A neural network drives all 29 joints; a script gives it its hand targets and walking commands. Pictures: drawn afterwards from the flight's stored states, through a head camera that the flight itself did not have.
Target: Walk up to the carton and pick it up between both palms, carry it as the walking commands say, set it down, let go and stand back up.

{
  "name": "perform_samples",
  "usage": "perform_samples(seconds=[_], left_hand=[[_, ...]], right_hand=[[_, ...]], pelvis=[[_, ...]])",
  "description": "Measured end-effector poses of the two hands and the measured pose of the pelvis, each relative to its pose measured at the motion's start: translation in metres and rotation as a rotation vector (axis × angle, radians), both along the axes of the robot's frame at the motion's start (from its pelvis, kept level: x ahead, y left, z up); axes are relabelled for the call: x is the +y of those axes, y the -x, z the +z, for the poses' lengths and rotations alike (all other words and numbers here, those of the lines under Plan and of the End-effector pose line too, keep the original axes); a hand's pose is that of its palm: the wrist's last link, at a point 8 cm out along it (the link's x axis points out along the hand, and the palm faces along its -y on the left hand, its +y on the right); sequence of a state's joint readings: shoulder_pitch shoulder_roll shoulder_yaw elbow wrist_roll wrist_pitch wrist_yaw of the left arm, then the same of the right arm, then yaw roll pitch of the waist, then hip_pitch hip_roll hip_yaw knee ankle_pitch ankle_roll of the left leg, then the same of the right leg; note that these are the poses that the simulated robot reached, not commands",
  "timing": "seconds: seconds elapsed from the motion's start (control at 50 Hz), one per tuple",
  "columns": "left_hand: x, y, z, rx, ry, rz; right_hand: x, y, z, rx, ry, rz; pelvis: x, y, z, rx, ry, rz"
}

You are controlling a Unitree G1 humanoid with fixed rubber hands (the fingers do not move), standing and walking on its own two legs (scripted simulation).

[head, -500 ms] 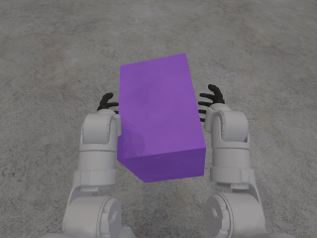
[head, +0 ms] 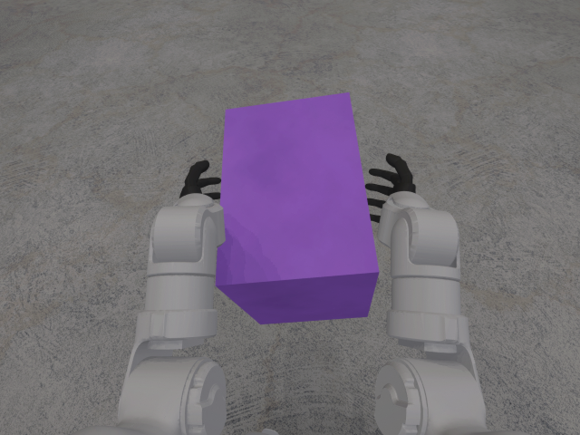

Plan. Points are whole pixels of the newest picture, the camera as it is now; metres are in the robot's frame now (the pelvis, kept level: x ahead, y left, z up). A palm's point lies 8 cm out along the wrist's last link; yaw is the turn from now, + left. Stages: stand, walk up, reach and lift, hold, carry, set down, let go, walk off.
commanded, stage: carry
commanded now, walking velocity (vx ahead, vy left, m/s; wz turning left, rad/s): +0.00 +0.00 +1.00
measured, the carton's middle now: (300, 219) +0.41 -0.01 +0.05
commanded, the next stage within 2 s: none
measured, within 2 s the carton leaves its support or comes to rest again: neither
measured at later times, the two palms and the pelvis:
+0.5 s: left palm out of the picture +0.31 +0.40 +0.07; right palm (182, 201) +0.43 +0.17 +0.08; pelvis +0.05 +0.12 -0.02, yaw +27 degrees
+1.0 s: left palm out of the picture +0.19 +0.64 +0.09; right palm out of the picture +0.40 +0.48 +0.09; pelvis +0.08 +0.27 -0.01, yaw +53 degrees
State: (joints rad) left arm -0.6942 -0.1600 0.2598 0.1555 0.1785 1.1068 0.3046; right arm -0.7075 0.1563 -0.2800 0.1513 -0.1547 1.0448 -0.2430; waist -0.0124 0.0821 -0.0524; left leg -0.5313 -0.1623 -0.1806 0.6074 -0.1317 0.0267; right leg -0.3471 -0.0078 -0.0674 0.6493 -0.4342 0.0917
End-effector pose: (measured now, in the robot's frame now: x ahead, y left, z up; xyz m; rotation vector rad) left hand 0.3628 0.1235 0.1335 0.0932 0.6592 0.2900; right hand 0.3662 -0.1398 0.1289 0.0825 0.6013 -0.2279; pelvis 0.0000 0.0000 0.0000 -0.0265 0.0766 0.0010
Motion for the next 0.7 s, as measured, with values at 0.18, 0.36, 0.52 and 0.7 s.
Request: perform_samples(seconds=[0.18,0.36,0.52,0.7], left_hand=[[0.082,0.018,0.015,-0.019,0.019,0.18],[0.218,0.032,-0.034,-0.01,0.065,0.367],[0.284,0.051,-0.056,0.043,0.101,0.496],[0.362,0.085,-0.009,-0.07,0.036,0.665]], right_hand=[[0.087,-0.027,0.009,-0.005,-0.016,0.18],[0.236,-0.059,-0.03,0.02,0.036,0.368],[0.316,-0.069,-0.051,0.085,0.053,0.49],[0.417,-0.071,-0.017,-0.01,-0.04,0.642]], pelvis=[[0.027,-0.02,0.008,-0.013,-0.089,0.193],[0.1,-0.045,-0.031,0.001,-0.079,0.376],[0.124,-0.05,-0.019,0.044,-0.037,0.485],[0.174,-0.065,-0.005,0.021,-0.094,0.674]])
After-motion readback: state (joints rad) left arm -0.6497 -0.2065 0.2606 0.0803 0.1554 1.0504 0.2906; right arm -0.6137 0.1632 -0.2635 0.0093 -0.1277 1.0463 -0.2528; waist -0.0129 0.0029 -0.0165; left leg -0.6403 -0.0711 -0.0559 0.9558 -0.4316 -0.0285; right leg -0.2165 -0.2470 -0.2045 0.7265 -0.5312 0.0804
